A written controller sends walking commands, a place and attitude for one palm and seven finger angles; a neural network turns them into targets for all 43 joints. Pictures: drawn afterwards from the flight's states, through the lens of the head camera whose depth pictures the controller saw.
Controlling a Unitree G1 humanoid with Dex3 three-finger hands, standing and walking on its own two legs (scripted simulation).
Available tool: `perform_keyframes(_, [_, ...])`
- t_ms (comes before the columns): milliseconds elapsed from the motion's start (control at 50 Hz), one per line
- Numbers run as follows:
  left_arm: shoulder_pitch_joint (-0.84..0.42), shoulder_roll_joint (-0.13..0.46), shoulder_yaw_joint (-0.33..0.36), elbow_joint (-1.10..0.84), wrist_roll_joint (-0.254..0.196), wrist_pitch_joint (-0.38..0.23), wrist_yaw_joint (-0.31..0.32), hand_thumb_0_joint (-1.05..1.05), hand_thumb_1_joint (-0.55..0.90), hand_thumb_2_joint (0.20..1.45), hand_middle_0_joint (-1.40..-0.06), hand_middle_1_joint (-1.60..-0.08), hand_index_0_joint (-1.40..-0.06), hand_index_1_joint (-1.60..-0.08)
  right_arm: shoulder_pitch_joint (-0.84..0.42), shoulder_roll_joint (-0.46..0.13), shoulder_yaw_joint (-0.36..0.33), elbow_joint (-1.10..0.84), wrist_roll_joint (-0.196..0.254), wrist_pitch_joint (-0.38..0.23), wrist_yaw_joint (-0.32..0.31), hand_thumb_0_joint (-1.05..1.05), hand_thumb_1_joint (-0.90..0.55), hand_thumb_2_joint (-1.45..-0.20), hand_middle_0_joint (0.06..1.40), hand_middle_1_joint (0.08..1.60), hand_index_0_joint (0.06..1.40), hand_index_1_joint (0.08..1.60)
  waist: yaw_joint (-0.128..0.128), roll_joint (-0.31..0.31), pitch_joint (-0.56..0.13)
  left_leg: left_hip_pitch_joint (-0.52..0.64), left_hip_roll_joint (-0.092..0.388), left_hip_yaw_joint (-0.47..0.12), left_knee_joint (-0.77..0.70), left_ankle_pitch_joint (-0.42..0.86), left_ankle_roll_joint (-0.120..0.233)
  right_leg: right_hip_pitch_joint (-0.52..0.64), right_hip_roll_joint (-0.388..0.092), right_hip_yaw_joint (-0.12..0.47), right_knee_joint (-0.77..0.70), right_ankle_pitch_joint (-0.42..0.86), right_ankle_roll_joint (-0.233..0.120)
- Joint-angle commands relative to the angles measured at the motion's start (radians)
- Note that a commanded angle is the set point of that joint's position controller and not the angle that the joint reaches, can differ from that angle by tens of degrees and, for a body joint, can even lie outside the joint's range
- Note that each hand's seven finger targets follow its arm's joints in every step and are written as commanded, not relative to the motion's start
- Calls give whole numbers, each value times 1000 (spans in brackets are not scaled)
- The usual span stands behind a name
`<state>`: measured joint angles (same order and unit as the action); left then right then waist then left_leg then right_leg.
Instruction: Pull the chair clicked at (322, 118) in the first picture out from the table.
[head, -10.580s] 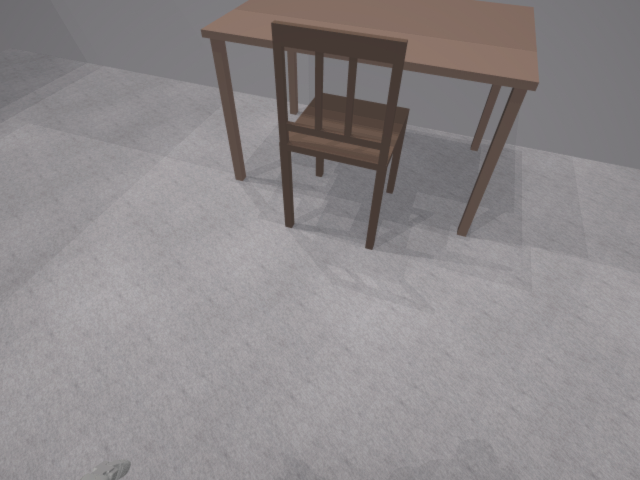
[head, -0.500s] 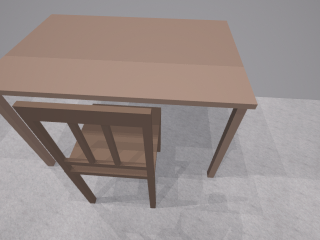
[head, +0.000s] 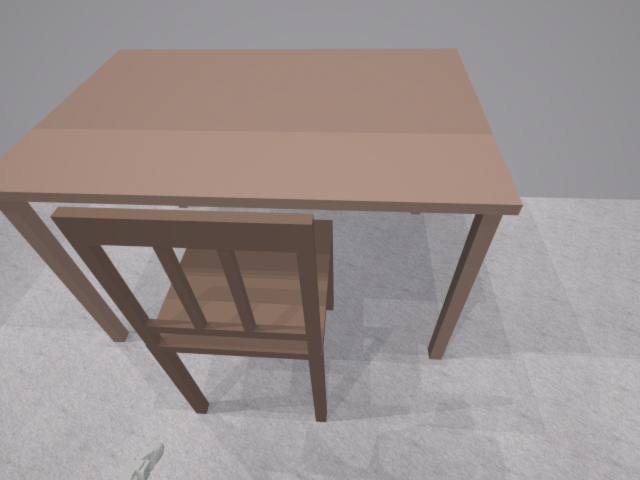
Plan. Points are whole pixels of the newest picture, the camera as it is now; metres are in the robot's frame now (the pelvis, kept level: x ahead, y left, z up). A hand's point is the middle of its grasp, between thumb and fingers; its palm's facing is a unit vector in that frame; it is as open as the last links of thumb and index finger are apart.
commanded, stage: raise the hand toward the chair's back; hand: left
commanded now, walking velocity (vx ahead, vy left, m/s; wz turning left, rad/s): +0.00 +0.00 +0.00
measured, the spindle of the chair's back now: (183, 289) +0.46 +0.29 -0.11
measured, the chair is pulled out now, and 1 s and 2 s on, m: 0.00 0.00 0.00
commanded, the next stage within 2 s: aim the fingers beside a spindle in 1.96 s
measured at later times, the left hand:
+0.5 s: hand (182, 474) +0.14 +0.18 -0.03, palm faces +0.05 -1.00 -0.07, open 11.2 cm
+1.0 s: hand (195, 440) +0.19 +0.18 -0.06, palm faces -0.12 -0.99 -0.05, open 15.4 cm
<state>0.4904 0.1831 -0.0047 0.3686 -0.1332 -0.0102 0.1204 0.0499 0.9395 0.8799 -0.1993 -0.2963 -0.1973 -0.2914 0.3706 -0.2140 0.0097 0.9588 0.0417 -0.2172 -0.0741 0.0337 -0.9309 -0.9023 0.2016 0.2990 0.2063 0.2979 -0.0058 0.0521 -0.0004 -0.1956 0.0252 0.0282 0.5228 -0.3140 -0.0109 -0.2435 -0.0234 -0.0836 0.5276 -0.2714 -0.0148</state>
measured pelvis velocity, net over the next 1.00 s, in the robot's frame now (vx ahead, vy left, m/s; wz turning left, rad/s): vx -0.03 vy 0.02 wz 0.00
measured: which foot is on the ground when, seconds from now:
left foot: down 0.00-1.00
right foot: down 0.00-1.00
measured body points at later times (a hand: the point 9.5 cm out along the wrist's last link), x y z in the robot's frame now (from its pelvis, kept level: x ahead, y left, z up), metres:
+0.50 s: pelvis -0.05 +0.01 -0.11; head +0.02 +0.02 +0.34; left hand +0.14 +0.23 -0.03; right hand +0.20 -0.19 -0.16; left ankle -0.02 +0.12 -0.73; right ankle +0.01 -0.11 -0.73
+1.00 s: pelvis -0.03 +0.02 -0.09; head +0.05 +0.03 +0.35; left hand +0.19 +0.24 -0.06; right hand +0.15 -0.24 -0.16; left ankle -0.02 +0.12 -0.73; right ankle +0.01 -0.11 -0.73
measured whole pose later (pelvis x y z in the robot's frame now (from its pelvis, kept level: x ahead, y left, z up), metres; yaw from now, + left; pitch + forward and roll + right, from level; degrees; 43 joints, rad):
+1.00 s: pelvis -0.03 +0.02 -0.09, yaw +0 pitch +16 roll -2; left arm 0.39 0.25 0.11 -0.01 -0.22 -0.38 -0.28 0.00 -0.23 0.41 -0.09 -0.12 -0.08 -0.12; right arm 0.22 -0.25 -0.02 0.53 0.03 -0.22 -0.05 0.02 -0.90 -0.90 0.20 0.30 0.21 0.30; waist -0.03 0.02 -0.13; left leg -0.93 0.03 -0.01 1.21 -0.57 0.01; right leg -0.95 -0.04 -0.10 1.14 -0.48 -0.01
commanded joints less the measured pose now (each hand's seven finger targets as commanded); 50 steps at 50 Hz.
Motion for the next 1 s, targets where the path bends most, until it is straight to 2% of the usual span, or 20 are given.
perform_keyframes(0, [-187,-107,-109,-281,-26,-210,-58,0,713,820,-181,-271,-181,-271,-167,-164,-51,-295,-5,-163,-20,0,-900,-900,200,300,200,300,-71,-285,91,-210,-34,-45,43,-28,51,-262,-3,0,-35,-186,19])
perform_keyframes(20, [-204,-114,-93,-225,-19,-263,-83,0,690,810,-179,-267,-179,-267,-157,-164,-62,-316,-20,-164,-10,0,-900,-900,200,300,200,300,-72,-375,78,-272,-43,-47,101,-51,41,-337,1,0,4,-251,21])
perform_keyframes(80, [110,-88,29,-160,-68,-462,-216,0,620,780,-172,-256,-172,-256,-209,-153,-94,-413,-41,-171,35,0,-900,-900,200,300,200,300,56,-392,-58,-444,-50,-24,214,-56,12,-328,-1,23,151,-253,4])
perform_keyframes(100, [199,-23,116,-125,-70,-519,-264,0,597,770,-170,-252,-170,-252,-216,-151,-105,-431,-37,-159,62,0,-900,-900,200,300,200,300,99,-263,-116,-456,-63,-8,240,-10,-3,-283,-1,26,212,-157,-16])
perform_keyframes(140, [150,14,150,-184,-76,-642,-358,0,550,750,-165,-245,-165,-245,-269,-152,-108,-491,-46,-131,97,0,-900,-900,200,300,200,300,92,-143,-181,-529,-72,11,339,38,-11,-307,-7,25,344,6,-29])
perform_keyframes(200, [120,76,188,-257,-25,-635,-343,0,480,720,-158,-234,-158,-234,-293,-138,-113,-562,-37,-66,107,0,-900,-900,200,300,200,300,118,-13,-196,-621,-73,33,393,-3,4,-376,-13,55,420,-13,-38])
perform_keyframes(220, [36,43,128,-366,-22,-623,-329,0,457,710,-156,-230,-156,-230,-314,-138,-104,-614,-32,-54,108,0,-900,-900,200,300,200,300,96,17,-213,-626,-73,35,402,-42,11,-409,-13,62,426,-65,-36])
perform_keyframes(280, [-97,65,130,-606,-23,-640,-263,0,387,680,-149,-219,-149,-219,-267,-120,-101,-643,-35,-44,90,0,-900,-900,200,300,200,300,57,103,-337,-580,-49,-1,448,-26,24,-458,1,62,470,-63,-37])
perform_keyframes(300, [-154,75,131,-700,-34,-658,-251,0,363,670,-146,-216,-146,-216,-242,-123,-99,-634,-39,-41,81,0,-900,-900,200,300,200,300,23,57,-364,-576,-37,-22,474,-19,29,-487,12,62,488,-58,-30])
perform_keyframes(360, [-193,27,40,-819,-54,-718,-266,0,293,640,-139,-205,-139,-205,-219,-119,-81,-612,-44,-52,57,0,-900,-900,200,300,200,300,-36,72,-395,-557,-24,-51,536,2,37,-562,20,63,493,-64,-25])
perform_keyframes(400, [-249,10,-14,-786,-63,-718,-320,0,247,620,-135,-197,-135,-197,-214,-134,-68,-584,-44,-71,45,0,-900,-900,200,300,200,300,-84,18,-357,-603,-18,-72,570,-38,44,-620,25,61,495,-114,-19])
perform_keyframes(460, [-173,29,-19,-615,-64,-617,-401,0,177,590,-128,-186,-128,-186,-210,-155,-63,-575,-26,-81,29,0,-900,-900,200,300,200,300,-87,-54,-283,-696,-18,-91,561,-164,41,-632,22,61,463,-244,-10])
perform_keyframes(500, [-69,83,49,-459,-62,-485,-442,0,130,570,-123,-179,-123,-179,-221,-160,-64,-586,-6,-62,20,0,-900,-900,200,300,200,300,-49,-112,-271,-736,-26,-86,535,-204,40,-590,22,67,431,-305,-9])
perform_keyframes(540, [-50,130,121,-513,-83,-373,-453,0,83,550,-118,-172,-118,-172,-245,-160,-65,-631,10,-37,12,0,-900,-900,200,300,200,300,4,-100,-357,-713,-40,-71,495,-175,37,-497,7,73,414,-290,-3])
perform_keyframes(600, [-13,162,248,-608,-130,-282,-384,0,13,520,-111,-161,-111,-161,-282,-123,-62,-657,5,-7,3,0,-900,-900,200,300,200,300,74,-99,-445,-663,-45,-65,459,-74,32,-373,9,55,427,-192,-6])
perform_keyframes(640, [-16,126,256,-724,-152,-313,-311,0,-33,500,-107,-153,-107,-153,-251,-92,-59,-651,-1,-6,6,0,-900,-900,200,300,200,300,77,-66,-464,-612,-37,-63,446,17,29,-354,12,31,443,-82,-9])
perform_keyframes(700, [-44,110,237,-699,-122,-418,-243,0,-103,470,-100,-142,-100,-142,-226,-84,-62,-598,-19,-17,12,0,-900,-900,200,300,200,300,46,-70,-370,-641,-25,-67,467,41,24,-433,23,18,465,-64,-13])
perform_keyframes(800, [-133,63,81,-573,-62,-541,-318,0,-220,420,-88,-124,-88,-124,-199,-139,-64,-562,-24,-52,27,0,-900,-900,200,300,200,300,-58,-40,-231,-691,-24,-76,496,-132,31,-621,17,25,454,-243,-14])
perform_keyframes(880, [-121,163,162,-571,-102,-489,-410,0,-313,380,-79,-109,-79,-109,-177,-168,-75,-588,-3,-69,10,0,-900,-900,200,300,200,300,-28,-19,-344,-652,-29,-68,474,-129,34,-527,10,53,414,-241,-12])
perform_keyframes(980, [-98,198,297,-698,-152,-443,-347,0,-430,330,-67,-91,-67,-91,-182,-135,-78,-598,-5,-55,5,0,-900,-900,200,300,200,300,32,32,-448,-541,-30,-62,434,83,26,-396,17,16,436,-22,-13])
